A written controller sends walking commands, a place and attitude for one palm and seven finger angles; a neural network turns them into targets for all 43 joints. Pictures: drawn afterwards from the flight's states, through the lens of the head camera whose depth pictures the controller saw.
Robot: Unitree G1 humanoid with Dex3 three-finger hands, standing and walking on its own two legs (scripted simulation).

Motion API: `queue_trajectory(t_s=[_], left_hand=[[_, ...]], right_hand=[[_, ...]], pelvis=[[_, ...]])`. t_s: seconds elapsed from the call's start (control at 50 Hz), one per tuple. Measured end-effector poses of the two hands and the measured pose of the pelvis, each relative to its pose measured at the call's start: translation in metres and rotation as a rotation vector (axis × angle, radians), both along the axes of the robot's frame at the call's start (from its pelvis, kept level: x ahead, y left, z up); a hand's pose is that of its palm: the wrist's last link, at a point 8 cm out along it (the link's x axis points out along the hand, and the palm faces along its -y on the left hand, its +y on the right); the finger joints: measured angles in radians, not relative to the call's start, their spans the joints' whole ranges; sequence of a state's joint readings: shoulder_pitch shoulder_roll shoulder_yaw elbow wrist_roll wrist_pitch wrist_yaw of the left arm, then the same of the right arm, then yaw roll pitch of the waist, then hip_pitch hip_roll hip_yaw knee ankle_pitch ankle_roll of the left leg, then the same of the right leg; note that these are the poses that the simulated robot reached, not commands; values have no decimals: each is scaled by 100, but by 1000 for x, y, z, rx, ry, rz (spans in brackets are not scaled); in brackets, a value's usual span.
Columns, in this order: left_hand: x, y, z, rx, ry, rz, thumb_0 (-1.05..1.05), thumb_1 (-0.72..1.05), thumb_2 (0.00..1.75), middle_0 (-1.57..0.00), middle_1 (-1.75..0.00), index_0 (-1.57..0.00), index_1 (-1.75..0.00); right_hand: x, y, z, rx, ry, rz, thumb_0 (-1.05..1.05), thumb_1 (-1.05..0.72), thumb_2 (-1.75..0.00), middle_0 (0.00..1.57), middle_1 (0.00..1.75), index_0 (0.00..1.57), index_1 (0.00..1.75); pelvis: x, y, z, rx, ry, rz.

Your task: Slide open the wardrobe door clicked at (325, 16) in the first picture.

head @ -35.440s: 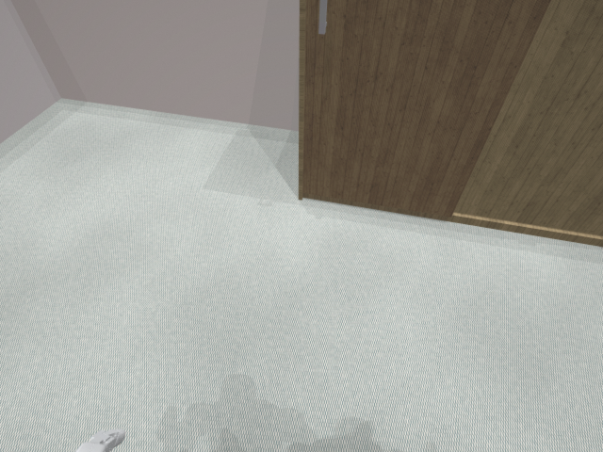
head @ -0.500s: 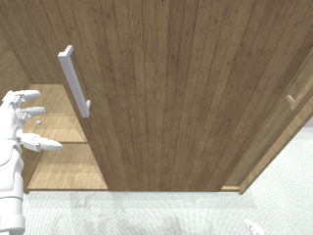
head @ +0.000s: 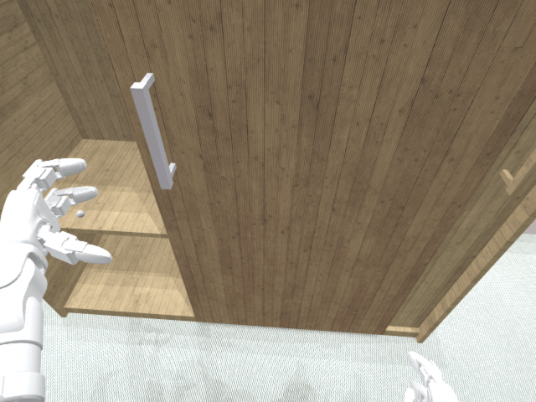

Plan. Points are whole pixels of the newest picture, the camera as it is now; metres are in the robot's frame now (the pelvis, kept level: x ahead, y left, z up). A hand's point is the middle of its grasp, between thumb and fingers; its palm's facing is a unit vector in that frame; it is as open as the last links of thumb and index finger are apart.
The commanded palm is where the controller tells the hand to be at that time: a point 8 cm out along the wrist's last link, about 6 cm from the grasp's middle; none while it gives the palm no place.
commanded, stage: draw the hand back to the body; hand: left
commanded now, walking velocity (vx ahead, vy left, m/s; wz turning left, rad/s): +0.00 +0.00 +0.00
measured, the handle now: (158, 135) +0.51 +0.25 +0.14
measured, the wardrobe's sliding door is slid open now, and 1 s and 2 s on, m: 0.52 0.52 0.52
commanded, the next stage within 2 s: step back with the hand held close in 1.50 s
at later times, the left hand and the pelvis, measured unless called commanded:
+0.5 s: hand (66, 237) +0.27 +0.29 +0.15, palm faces +0.26 -0.95 -0.15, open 14.4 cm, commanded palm +0.22 +0.32 +0.16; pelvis +0.01 +0.01 +0.00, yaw +0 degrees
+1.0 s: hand (75, 240) +0.25 +0.26 +0.16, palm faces +0.41 -0.84 -0.36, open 10.0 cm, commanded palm +0.20 +0.30 +0.18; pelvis +0.04 +0.01 +0.01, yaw -2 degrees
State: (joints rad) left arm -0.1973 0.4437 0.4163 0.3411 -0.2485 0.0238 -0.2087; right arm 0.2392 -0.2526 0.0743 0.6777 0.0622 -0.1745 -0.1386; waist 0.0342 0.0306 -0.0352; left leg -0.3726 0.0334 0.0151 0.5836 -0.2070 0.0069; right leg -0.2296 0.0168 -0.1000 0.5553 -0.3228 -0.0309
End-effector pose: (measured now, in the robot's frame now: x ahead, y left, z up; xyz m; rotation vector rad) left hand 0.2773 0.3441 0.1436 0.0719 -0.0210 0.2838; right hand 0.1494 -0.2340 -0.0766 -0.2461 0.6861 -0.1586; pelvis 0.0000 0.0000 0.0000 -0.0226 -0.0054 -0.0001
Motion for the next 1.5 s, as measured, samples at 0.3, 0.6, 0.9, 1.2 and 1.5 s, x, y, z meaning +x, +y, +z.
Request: queue_trajectory(t_s=[0.3, 0.6, 0.9, 1.2, 1.5], left_hand=[[-21, -11, 3, -49, -13, -177, -2, -55, 20, -25, -115, -25, -115], [-57, -14, 15, 212, -27, 120, -1, -33, 31, -25, -102, -25, -101], [-65, -30, 33, 327, -69, 176, -1, 18, 56, -23, -72, -23, -71], [-84, -53, 44, 377, -69, 127, 1, 71, 82, -22, -41, -22, -40], [-97, -57, 39, 350, -67, 153, 1, 88, 90, -21, -31, -21, -30]], right_hand=[[1, -9, 15, 19, -112, -37, 2, -91, -90, 20, 30, 20, 30], [48, 23, 24, 26, -136, 103, 1, -91, -90, 20, 30, 21, 30], [53, 21, 12, 43, -27, 69, 2, -91, -90, 20, 30, 21, 30], [66, 8, 18, 44, -42, 57, 1, -91, -90, 20, 30, 20, 30], [58, 8, 16, 49, -36, 68, 1, -91, -90, 20, 30, 20, 30]], pelvis=[[10, 4, 2, 10, -6, -34], [12, 9, 8, 8, -25, -14], [37, 9, 13, 24, -58, -33], [44, 1, 13, 26, -62, -34], [33, -6, 14, 23, -82, -25]])
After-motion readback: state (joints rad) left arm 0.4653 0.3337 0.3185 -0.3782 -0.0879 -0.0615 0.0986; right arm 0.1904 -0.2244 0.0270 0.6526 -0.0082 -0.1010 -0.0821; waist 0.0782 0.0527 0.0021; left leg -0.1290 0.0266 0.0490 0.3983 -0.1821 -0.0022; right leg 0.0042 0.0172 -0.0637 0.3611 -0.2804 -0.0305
